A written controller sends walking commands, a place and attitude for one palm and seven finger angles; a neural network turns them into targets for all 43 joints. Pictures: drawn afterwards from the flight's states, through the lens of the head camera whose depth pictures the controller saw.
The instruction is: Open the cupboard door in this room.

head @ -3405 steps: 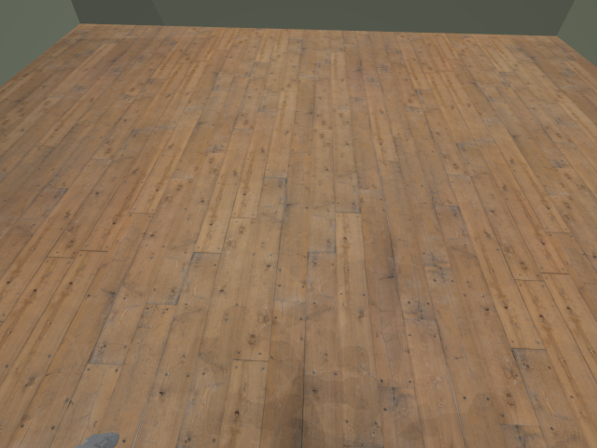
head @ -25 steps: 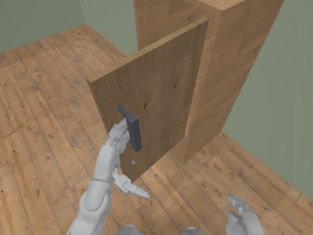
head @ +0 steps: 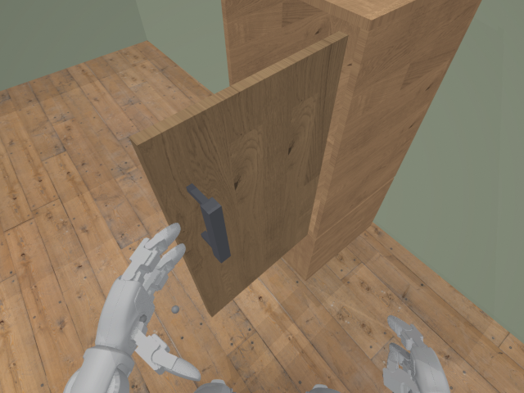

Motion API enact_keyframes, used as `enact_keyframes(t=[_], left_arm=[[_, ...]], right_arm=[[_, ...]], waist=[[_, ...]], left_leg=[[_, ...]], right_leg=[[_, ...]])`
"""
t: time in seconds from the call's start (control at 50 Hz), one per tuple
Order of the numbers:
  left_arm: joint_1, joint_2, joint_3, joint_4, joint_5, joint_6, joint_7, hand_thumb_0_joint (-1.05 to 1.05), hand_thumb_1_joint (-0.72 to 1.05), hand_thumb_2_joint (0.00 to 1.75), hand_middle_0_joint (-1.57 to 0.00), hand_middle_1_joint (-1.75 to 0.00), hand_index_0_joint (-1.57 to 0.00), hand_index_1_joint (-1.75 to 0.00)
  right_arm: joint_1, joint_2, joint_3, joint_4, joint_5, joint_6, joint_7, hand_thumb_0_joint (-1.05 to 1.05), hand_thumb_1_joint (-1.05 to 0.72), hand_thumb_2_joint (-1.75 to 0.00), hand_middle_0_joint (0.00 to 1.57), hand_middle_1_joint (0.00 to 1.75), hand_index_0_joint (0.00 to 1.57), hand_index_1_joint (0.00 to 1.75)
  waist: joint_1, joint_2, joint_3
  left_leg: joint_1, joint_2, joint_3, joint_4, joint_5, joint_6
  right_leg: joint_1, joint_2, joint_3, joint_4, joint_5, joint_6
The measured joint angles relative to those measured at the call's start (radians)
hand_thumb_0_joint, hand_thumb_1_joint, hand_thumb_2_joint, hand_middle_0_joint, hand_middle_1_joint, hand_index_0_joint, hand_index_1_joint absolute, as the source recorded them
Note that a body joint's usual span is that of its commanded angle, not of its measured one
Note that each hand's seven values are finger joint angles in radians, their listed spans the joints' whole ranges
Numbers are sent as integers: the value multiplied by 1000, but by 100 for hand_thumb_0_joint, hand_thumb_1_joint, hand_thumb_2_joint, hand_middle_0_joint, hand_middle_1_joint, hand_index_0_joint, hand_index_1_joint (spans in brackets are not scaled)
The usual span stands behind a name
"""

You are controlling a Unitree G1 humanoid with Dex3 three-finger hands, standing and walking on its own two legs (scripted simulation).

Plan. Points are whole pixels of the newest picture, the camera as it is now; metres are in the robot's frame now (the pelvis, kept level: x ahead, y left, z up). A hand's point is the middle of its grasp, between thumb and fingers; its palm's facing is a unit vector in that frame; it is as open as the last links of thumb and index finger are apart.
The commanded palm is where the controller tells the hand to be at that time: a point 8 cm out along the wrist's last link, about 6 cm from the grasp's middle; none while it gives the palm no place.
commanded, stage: slide the hand sideways off the handle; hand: left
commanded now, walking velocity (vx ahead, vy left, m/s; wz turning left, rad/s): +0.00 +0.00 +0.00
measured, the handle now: (209, 225) +0.35 +0.10 +0.07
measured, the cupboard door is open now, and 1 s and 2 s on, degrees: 93 93 93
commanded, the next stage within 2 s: draw the hand back to the body in 0.18 s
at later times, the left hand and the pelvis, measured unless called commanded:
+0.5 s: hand (131, 326) +0.19 +0.17 +0.09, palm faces -0.07 -1.00 -0.07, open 16.3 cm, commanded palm +0.17 +0.23 +0.10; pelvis -0.01 +0.01 +0.00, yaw +0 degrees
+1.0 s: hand (50, 311) +0.19 +0.23 +0.14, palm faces +0.25 -0.91 -0.32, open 14.7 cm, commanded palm +0.15 +0.28 +0.17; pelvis +0.00 +0.02 +0.04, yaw +0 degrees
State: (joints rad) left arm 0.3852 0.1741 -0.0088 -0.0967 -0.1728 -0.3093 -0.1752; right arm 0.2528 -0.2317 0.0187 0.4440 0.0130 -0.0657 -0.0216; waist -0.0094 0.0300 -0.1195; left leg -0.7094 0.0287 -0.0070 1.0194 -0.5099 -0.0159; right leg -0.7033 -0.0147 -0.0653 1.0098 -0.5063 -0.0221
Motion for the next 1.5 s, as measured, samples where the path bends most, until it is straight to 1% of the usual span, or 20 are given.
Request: enact_keyframes(t=[0.1, 0.14, 0.22, 0.3, 0.38, 0.48, 0.58, 0.72, 0.8, 0.82, 0.84, 0.9, 0.92, 0.96, 1.02, 1.12, 1.26, 1.36, 1.5], left_arm=[[62, 13, 52, -29, -33, -21, -23, -1, -50, 30, -17, -31, -18, -32], [79, 20, 63, -38, -44, -28, -39, -1, -50, 30, -16, -31, -17, -31], [98, 28, 59, -60, -59, -35, -69, -1, -50, 30, -16, -30, -16, -31], [81, 26, 39, -70, -57, -28, -74, -1, -50, 30, -15, -30, -15, -30], [68, 34, 45, -92, -50, 10, -58, -1, -50, 30, -15, -30, -15, -30], [93, 58, 91, -138, -70, 49, -47, -1, -50, 30, -15, -30, -15, -30], [116, 72, 122, -158, -97, 81, -69, -1, -50, 30, -15, -30, -15, -30], [115, 92, 152, -178, -117, 128, -95, -1, -50, 30, -15, -30, -15, -30], [106, 101, 176, -194, -126, 155, -105, -1, -47, 31, -15, -30, -15, -30], [103, 112, 173, -204, -92, 169, -73, -1, -45, 32, -15, -30, -15, -30], [104, 123, 168, -220, -53, 187, -22, -1, -44, 33, -16, -30, -15, -30], [126, 125, 155, -263, 38, 237, 131, -1, -37, 35, -16, -30, -16, -30], [135, 123, 152, -272, 60, 249, 168, -1, -34, 37, -16, -30, -16, -30], [147, 121, 148, -282, 91, 264, 223, -1, -28, 39, -16, -30, -16, -30], [149, 122, 150, -279, 119, 274, 271, -1, -19, 43, -17, -30, -16, -30], [130, 126, 174, -266, 137, 278, 303, -1, -2, 50, -17, -30, -17, -30], [111, 135, 226, -273, 137, 271, 304, 0, 22, 60, -18, -30, -18, -30], [103, 144, 265, -287, 133, 266, 299, 0, 39, 68, -19, -30, -19, -30], [72, 162, 328, -291, 124, 259, 296, 1, 63, 78, -20, -30, -20, -30]], right_arm=[[11, -8, -7, -2, 3, -10, -6, 1, -91, -90, 20, 30, 20, 30], [12, -13, -9, -2, 4, -16, -9, 1, -91, -90, 20, 30, 20, 30], [11, -20, -12, -4, 7, -30, -16, 1, -91, -90, 20, 30, 20, 30], [7, -18, -9, -7, 7, -42, -21, 1, -91, -90, 20, 30, 20, 30], [7, -4, -1, -9, 12, -36, -24, 1, -91, -90, 20, 30, 20, 30], [21, 11, 15, -8, 22, -30, -30, 1, -91, -90, 20, 30, 20, 30], [34, 4, 26, -7, 28, -42, -34, 1, -91, -90, 20, 30, 20, 30], [31, -15, 30, 6, 34, -75, -45, 1, -90, -90, 20, 30, 20, 30], [27, -18, 33, 19, 37, -97, -50, 1, -91, -90, 20, 30, 20, 30], [27, -16, 33, 23, 33, -98, -56, 1, -91, -90, 20, 30, 20, 30], [26, -12, 35, 29, 28, -96, -64, 1, -91, -90, 20, 30, 20, 30], [17, -1, 40, 43, 16, -84, -79, 1, -91, -90, 20, 30, 20, 30], [15, 2, 42, 48, 13, -81, -82, 1, -91, -90, 20, 30, 20, 30], [12, 6, 45, 61, 8, -77, -86, 1, -91, -90, 20, 30, 20, 30], [7, 8, 50, 87, 0, -76, -89, 1, -90, -90, 20, 30, 20, 30], [-11, 8, 53, 132, -9, -79, -86, 1, -90, -90, 20, 30, 20, 30], [-38, 10, 46, 167, -18, -76, -71, 1, -90, -90, 20, 30, 21, 30], [-53, 7, 33, 172, -21, -67, -61, 1, -90, -90, 20, 30, 21, 30], [-66, 2, 18, 181, -21, -48, -56, 1, -90, -90, 20, 30, 20, 30]], waist=[[3, 3, -7], [4, 6, -9], [7, 13, -10], [10, 15, -9], [10, 11, -7], [5, 17, -10], [7, 25, -12], [16, 27, 4], [22, 26, 11], [30, 22, 12], [35, 17, 14], [38, 14, 31], [39, 14, 36], [43, 14, 49], [51, 16, 69], [64, 21, 99], [72, 22, 119], [77, 27, 122], [85, 29, 127]], left_leg=[[-15, 1, -9, 17, -6, -3], [-25, 1, -13, 29, -9, -3], [-47, -1, -20, 53, -14, -1], [-65, -2, -20, 74, -17, 2], [-55, 0, -15, 73, -15, 4], [1, 2, -14, 29, 1, 6], [53, 1, -15, -16, 19, 11], [115, -3, -16, -61, 36, 17], [152, -4, -16, -89, 46, 20], [166, -4, -12, -101, 50, 20], [184, -4, -7, -119, 56, 20], [245, -6, 0, -184, 81, 22], [265, -8, 2, -206, 90, 23], [306, -11, 6, -252, 108, 26], [367, -17, 10, -317, 133, 29], [460, -26, 17, -415, 169, 33], [558, -30, 27, -521, 205, 33], [601, -28, 32, -569, 220, 30], [633, -20, 32, -602, 232, 23]], right_leg=[[-10, 1, -8, 13, -6, -2], [-17, 1, -12, 21, -9, -3], [-33, -1, -18, 39, -13, -2], [-50, -3, -17, 57, -14, 0], [-42, -1, -13, 55, -10, 2], [17, 3, -12, 4, 11, 5], [74, 4, -13, -50, 33, 11], [141, 2, -15, -105, 55, 17], [182, 2, -16, -138, 68, 20], [193, 2, -12, -148, 71, 20], [208, 2, -8, -163, 77, 21], [266, 2, -1, -226, 103, 25], [286, 1, 0, -248, 112, 25], [326, -1, 4, -292, 130, 27], [385, -5, 7, -354, 154, 31], [473, -12, 12, -443, 187, 35], [562, -13, 20, -538, 219, 37], [601, -10, 24, -582, 234, 36], [631, -1, 24, -613, 246, 29]])
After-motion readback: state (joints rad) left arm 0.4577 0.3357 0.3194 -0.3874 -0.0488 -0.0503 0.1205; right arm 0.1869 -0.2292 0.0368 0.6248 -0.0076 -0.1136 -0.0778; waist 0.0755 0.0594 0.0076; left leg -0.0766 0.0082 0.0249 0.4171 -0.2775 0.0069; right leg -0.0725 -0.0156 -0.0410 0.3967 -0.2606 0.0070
